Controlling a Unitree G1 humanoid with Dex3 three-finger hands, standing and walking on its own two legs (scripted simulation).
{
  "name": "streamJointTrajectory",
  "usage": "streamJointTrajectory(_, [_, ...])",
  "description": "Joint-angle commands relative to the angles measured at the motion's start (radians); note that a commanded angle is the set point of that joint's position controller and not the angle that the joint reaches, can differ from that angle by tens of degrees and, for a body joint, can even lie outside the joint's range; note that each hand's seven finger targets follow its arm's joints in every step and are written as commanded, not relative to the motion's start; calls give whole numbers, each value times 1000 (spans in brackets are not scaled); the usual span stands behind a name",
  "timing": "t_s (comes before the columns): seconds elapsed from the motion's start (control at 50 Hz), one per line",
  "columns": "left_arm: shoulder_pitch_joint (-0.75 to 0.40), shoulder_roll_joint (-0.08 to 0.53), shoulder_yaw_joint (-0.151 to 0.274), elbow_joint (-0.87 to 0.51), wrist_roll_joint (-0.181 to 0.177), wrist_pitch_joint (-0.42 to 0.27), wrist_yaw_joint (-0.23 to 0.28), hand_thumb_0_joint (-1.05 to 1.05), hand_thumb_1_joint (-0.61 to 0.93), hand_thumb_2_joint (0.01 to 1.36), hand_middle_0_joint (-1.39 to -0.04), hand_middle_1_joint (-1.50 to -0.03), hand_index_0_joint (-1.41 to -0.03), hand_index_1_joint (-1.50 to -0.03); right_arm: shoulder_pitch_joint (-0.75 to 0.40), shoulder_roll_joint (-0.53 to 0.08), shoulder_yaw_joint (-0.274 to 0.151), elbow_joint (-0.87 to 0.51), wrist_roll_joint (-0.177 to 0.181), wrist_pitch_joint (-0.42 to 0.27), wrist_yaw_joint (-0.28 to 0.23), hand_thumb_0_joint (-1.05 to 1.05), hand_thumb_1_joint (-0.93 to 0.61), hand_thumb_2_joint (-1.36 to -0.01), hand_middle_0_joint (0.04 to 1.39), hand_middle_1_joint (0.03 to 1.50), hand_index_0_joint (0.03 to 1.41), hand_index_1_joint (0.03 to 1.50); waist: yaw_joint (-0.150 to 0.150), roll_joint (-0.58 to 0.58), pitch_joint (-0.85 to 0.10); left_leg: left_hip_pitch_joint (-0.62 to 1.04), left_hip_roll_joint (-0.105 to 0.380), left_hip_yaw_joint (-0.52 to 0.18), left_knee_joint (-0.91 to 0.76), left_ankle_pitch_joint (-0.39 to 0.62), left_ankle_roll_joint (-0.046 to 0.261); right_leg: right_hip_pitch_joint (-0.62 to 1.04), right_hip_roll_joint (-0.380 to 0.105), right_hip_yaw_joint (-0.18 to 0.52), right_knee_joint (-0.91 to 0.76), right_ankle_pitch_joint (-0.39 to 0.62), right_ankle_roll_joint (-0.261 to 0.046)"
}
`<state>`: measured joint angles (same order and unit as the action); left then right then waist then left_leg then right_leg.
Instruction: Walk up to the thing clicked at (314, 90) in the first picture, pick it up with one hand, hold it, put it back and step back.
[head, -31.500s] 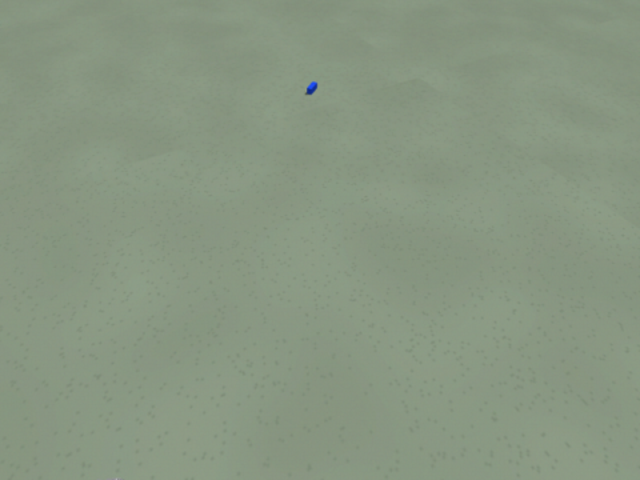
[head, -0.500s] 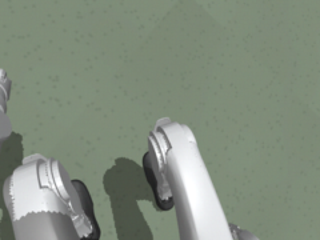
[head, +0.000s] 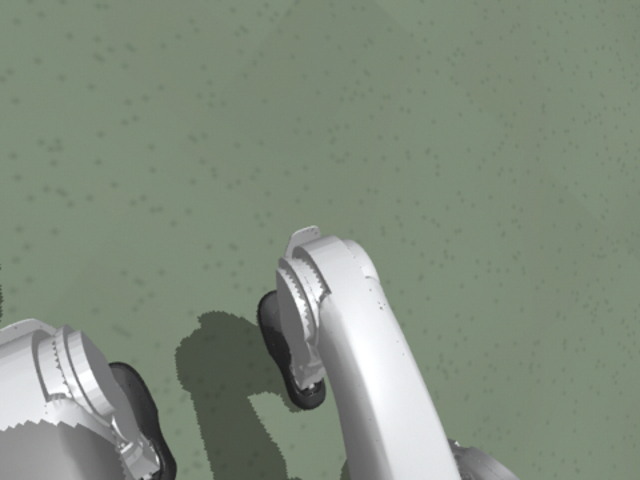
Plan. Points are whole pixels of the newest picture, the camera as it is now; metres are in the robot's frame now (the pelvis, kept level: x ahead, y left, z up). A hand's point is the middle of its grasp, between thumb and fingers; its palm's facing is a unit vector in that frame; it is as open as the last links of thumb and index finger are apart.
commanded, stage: rest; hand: left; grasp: from above
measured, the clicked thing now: out of the picture +0.48 +0.30 -0.24
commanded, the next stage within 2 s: open in 0.94 s
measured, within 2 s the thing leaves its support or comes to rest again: rests again in 0.84 s
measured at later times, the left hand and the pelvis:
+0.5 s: hand out of the picture +0.48 +0.27 -0.24, palm faces -0.03 -0.47 -0.88, open 6.6 cm; pelvis +0.00 +0.00 +0.00, yaw -2 degrees
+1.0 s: hand out of the picture +0.48 +0.26 -0.26, palm faces -0.02 -0.48 -0.88, open 6.7 cm; pelvis +0.00 +0.01 -0.01, yaw -3 degrees
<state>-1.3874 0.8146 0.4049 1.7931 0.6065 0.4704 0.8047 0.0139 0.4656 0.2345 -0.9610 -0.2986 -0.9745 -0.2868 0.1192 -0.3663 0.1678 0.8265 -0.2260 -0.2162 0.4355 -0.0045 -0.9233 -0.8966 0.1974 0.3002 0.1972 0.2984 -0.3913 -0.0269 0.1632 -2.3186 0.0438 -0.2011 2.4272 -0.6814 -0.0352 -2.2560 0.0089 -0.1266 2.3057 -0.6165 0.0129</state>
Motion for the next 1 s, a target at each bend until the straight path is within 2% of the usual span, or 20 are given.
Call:
streamJointTrajectory(0.0, [-330,190,-33,-104,2,-5,68,0,667,411,-1098,-306,-1083,-324,270,-307,-44,33,-6,-3,21,0,-909,-902,200,300,200,300,-73,379,-755,451,5,90,-214,177,30,487,43,-93,-232,240,-5])
streamJointTrajectory(0.06, [-336,207,-33,-95,-5,-4,82,0,665,410,-1088,-316,-1075,-332,261,-324,-40,36,-8,-6,32,0,-910,-903,200,301,200,301,-86,387,-717,447,5,74,-219,156,33,469,36,-105,-227,226,-4])
streamJointTrajectory(0.08, [-329,192,-39,-95,-15,-4,84,0,668,399,-1085,-317,-1077,-329,266,-319,-31,19,-11,-4,37,0,-911,-902,200,300,200,300,-93,369,-714,449,3,78,-207,172,32,483,40,-103,-227,245,-2])
streamJointTrajectory(0.18, [-317,206,-44,-88,-47,-2,91,0,621,355,-1050,-298,-1043,-308,254,-339,-12,3,-6,-8,53,0,-913,-904,200,301,200,301,-106,380,-686,443,3,65,-202,165,33,474,41,-113,-223,244,-1])
streamJointTrajectory(0.26, [-318,238,-48,-98,-36,-12,104,0,645,352,-1060,-313,-1057,-319,243,-345,5,-14,-8,-3,63,0,-914,-905,200,301,200,301,-109,408,-678,463,6,52,-204,192,30,483,40,-119,-208,277,-4])
streamJointTrajectory(0.3, [-321,247,-48,-110,-44,-11,109,0,650,379,-1048,-355,-1050,-356,237,-353,9,-21,-6,-4,66,0,-914,-905,200,301,200,301,-115,391,-666,437,3,56,-192,177,36,500,40,-121,-213,275,2])
streamJointTrajectory(0.34, [-304,245,-39,-92,-67,-17,114,0,627,373,-1044,-323,-1039,-332,247,-357,19,-37,1,-5,71,0,-913,-905,200,301,200,301,-116,402,-686,464,8,50,-182,196,34,494,48,-122,-211,282,-2])
streamJointTrajectory(0.38, [-325,263,-45,-106,-66,-22,120,0,641,374,-1058,-338,-1055,-344,245,-362,25,-16,-7,-2,74,0,-918,-907,200,301,200,301,-125,416,-677,445,6,55,-193,190,33,527,48,-121,-214,294,-1])
streamJointTrajectory(0.42, [-307,258,-45,-100,-77,-23,120,0,619,373,-1025,-341,-1024,-345,244,-366,30,-44,0,-2,78,0,-911,-905,200,301,200,301,-126,420,-668,455,7,45,-180,186,35,497,47,-127,-206,277,-4])
streamJointTrajectory(0.44, [-301,248,-59,-101,-93,-21,112,0,615,344,-1015,-351,-1021,-348,219,-364,35,-43,-7,-3,77,0,-916,-906,200,301,200,301,-138,419,-640,462,0,45,-181,166,35,487,41,-134,-198,260,-2])
streamJointTrajectory(0.54, [-301,277,-57,-118,-103,-32,112,0,579,339,-995,-327,-996,-330,215,-378,45,-44,-1,-4,77,0,-914,-906,200,301,200,301,-140,420,-642,461,1,38,-174,167,37,491,42,-138,-198,265,0])
streamJointTrajectory(0.56, [-283,259,-64,-106,-112,-30,109,0,580,341,-983,-351,-989,-347,229,-380,51,-66,3,-2,79,0,-913,-905,200,301,200,301,-149,415,-636,467,0,33,-161,179,38,490,41,-139,-190,273,-1])
streamJointTrajectory(0.62, [-294,280,-69,-116,-109,-33,108,0,606,321,-1003,-332,-1009,-329,213,-386,56,-54,3,-3,78,0,-913,-906,200,301,200,301,-154,397,-625,436,-1,37,-156,157,44,494,42,-139,-202,266,5])
streamJointTrajectory(0.72, [-276,295,-64,-94,-102,-36,118,0,627,415,-1021,-373,-1018,-379,235,-393,64,-67,6,-2,79,0,-911,-905,200,301,200,301,-152,399,-636,420,2,33,-157,175,42,529,52,-139,-204,286,2])
streamJointTrajectory(0.76, [-267,271,-70,-85,-133,-34,122,0,624,417,-1011,-390,-1011,-393,222,-392,70,-87,1,-5,81,0,-911,-905,200,301,200,301,-161,395,-617,440,-1,25,-147,180,42,520,45,-146,-187,281,3])
streamJointTrajectory(0.82, [-272,273,-71,-93,-153,-40,128,0,563,359,-974,-347,-974,-351,219,-406,75,-98,6,-6,80,0,-911,-906,200,301,200,301,-167,418,-608,486,3,8,-146,175,38,487,45,-156,-173,274,-1])
streamJointTrajectory(0.86, [-275,273,-85,-107,-153,-44,121,0,567,367,-972,-366,-975,-367,212,-403,84,-97,2,-4,80,0,-913,-906,200,301,200,301,-173,419,-599,465,-1,19,-140,184,40,494,47,-152,-175,287,1])
streamJointTrajectory(0.88, [-276,295,-74,-100,-140,-46,126,0,563,365,-972,-350,-971,-354,218,-408,83,-89,10,-3,79,0,-911,-906,200,301,200,301,-167,422,-605,463,4,13,-149,180,39,484,50,-153,-182,285,-3])
streamJointTrajectory(0.92, [-257,293,-78,-91,-147,-46,123,0,561,399,-976,-363,-971,-371,204,-402,92,-102,9,-1,78,0,-912,-907,200,301,200,301,-165,424,-589,454,1,18,-143,183,38,482,47,-152,-177,285,-4])
streamJointTrajectory(0.98, [-261,312,-77,-90,-125,-53,129,0,565,412,-969,-378,-965,-386,208,-408,89,-100,8,1,77,0,-910,-906,200,301,200,301,-168,434,-582,447,5,8,-155,169,36,485,47,-154,-181,280,-5])
